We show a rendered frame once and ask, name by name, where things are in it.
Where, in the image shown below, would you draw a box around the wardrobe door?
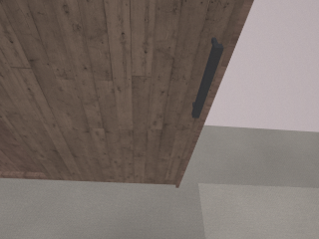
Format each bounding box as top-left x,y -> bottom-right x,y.
0,0 -> 245,185
0,119 -> 43,173

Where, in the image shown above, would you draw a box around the handle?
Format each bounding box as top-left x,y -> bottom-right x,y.
191,37 -> 224,119

